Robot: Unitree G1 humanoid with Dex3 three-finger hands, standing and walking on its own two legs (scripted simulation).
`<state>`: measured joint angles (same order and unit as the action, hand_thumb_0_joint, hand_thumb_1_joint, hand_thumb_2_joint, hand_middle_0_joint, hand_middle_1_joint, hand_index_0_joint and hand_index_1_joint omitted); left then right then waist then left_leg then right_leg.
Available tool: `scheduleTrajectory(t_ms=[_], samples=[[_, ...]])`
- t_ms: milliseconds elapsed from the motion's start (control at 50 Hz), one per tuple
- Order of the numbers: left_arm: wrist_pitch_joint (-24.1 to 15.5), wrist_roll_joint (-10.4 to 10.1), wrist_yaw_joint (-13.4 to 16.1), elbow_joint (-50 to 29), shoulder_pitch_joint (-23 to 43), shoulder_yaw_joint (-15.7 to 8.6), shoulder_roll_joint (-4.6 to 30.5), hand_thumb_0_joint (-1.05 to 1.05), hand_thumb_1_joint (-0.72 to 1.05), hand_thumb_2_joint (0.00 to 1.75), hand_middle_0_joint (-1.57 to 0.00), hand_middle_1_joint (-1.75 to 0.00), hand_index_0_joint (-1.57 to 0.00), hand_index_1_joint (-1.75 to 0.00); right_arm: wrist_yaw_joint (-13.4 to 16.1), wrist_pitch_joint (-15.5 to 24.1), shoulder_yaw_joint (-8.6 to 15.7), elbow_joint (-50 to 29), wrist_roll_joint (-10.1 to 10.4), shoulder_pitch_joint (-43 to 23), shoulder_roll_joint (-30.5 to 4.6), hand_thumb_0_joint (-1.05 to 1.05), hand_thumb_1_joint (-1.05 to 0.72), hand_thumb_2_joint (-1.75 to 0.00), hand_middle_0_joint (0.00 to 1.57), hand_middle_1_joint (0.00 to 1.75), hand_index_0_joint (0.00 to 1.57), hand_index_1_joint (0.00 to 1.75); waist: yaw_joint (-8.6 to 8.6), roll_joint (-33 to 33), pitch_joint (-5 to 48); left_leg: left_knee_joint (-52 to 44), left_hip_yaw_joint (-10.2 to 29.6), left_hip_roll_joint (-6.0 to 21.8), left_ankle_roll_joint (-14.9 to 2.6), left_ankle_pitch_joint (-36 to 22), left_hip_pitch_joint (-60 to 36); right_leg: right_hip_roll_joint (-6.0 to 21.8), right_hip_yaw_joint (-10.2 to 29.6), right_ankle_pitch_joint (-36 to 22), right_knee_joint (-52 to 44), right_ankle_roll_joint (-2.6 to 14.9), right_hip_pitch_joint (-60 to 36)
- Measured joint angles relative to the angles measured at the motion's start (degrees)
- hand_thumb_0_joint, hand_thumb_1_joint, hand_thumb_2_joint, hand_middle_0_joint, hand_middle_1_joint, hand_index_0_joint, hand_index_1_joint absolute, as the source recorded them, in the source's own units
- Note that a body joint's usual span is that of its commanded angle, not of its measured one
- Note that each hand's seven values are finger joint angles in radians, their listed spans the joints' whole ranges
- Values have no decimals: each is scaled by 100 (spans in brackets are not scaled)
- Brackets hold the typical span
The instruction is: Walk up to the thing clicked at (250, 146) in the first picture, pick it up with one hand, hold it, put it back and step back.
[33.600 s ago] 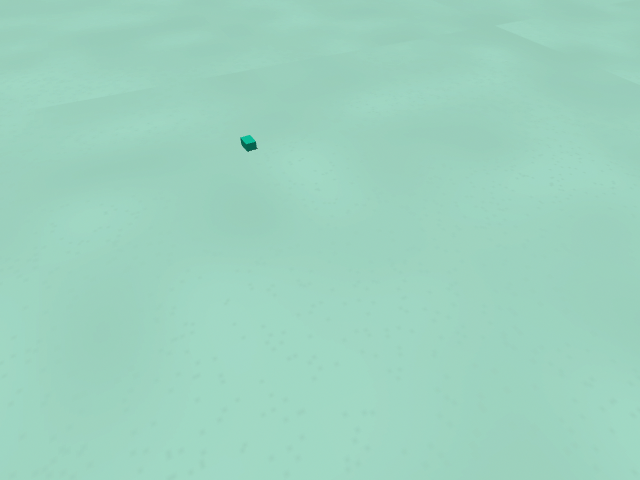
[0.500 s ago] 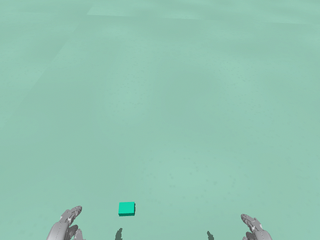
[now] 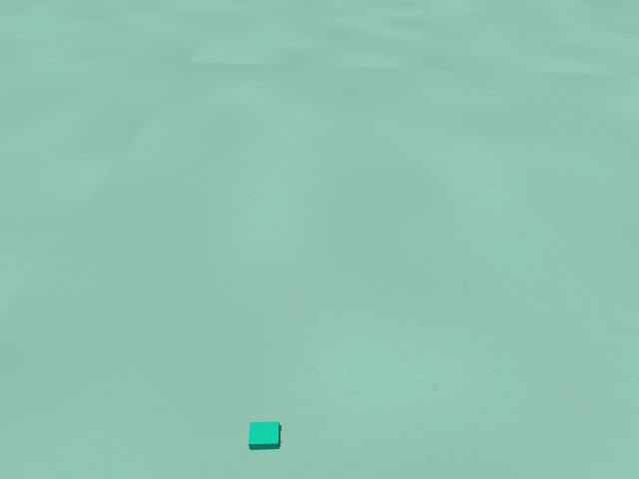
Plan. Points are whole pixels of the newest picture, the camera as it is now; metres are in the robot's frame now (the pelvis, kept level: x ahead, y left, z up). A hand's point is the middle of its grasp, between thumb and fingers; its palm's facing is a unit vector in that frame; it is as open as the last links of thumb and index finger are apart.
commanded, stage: stand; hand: left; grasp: from above
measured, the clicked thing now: (264, 435) +0.46 +0.17 -0.75
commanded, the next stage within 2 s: step back in 1.94 s
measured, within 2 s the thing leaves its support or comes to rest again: neither
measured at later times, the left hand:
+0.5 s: hand out of the picture +0.03 +0.22 -0.15, palm faces +0.02 -0.94 -0.34, open 7.4 cm
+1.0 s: hand out of the picture +0.06 +0.22 -0.15, palm faces +0.01 -0.94 -0.34, open 7.4 cm
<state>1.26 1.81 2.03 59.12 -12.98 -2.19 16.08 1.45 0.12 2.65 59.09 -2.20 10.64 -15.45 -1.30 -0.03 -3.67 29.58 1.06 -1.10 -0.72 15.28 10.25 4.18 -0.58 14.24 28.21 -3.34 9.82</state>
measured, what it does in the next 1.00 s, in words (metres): stands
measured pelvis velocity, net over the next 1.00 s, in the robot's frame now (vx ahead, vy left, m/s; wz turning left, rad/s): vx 0.00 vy -0.02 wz -0.01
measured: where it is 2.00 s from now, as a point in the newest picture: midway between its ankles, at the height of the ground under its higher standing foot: outside the picture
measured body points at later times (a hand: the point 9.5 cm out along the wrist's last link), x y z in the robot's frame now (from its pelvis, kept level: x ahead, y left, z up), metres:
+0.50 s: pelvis -0.01 -0.02 +0.01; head -0.01 -0.02 +0.46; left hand +0.03 +0.27 -0.13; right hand +0.04 -0.31 -0.13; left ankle +0.01 +0.11 -0.74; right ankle +0.01 -0.16 -0.74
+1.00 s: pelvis +0.00 -0.02 +0.01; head +0.00 -0.03 +0.46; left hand +0.06 +0.27 -0.12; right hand +0.06 -0.31 -0.13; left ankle +0.01 +0.11 -0.74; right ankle +0.01 -0.16 -0.74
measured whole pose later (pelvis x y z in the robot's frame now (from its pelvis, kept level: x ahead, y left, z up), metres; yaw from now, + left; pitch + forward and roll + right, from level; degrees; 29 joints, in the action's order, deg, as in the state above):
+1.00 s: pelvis +0.00 -0.02 +0.01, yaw +0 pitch -4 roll +0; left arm -0.2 1.0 0.6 65.5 -7.5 -1.6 17.9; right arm 0.5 0.4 1.2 64.8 -1.3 8.1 -18.2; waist -0.2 -0.7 -3.7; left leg 19.5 1.4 0.8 1.4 10.1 5.7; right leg 2.3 -1.1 10.2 20.4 -1.5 6.4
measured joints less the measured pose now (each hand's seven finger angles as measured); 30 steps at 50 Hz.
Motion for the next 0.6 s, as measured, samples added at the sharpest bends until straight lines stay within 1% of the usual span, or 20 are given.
scheduleTrajectory(t_ms=[220, 380, 600], samples=[[-86, 16, -33, 418, 107, 13, 44, 1, 91, 90, -21, -30, -20, -30, -63, -49, 19, 292, 29, -61, -62, 0, -90, -90, 20, 30, 21, 30, 37, -66, 22, -556, 41, 32, 67, -358, -278, -32, -49, -285, -439, 54, -235], [-121, 2, -44, 520, 153, 29, 87, 1, 91, 90, -21, -30, -20, -30, -89, -60, 10, 384, 44, -40, -168, 0, -90, -90, 20, 30, 21, 30, 72, -80, -8, -644, 72, 116, 130, -418, -293, -116, -81, -355, -554, 117, -263], [-152, -60, -78, 588, 348, 36, 90, 1, 91, 90, -21, -30, -20, -30, -76, -30, -75, 500, 69, -53, -240, 0, -91, -90, 20, 30, 20, 30, 101, -54, -40, -792, 68, 163, 170, -456, -394, -163, -81, -387, -675, 154, -343]])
